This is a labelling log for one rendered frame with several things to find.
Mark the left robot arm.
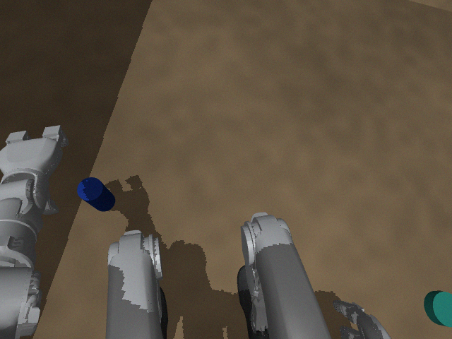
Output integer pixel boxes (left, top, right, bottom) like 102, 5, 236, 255
0, 168, 49, 339

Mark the right robot foot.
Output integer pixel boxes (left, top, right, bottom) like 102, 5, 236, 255
237, 266, 270, 339

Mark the left robot hand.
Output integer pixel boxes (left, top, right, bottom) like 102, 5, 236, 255
0, 125, 69, 215

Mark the right robot hand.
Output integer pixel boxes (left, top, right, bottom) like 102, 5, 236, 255
333, 300, 391, 339

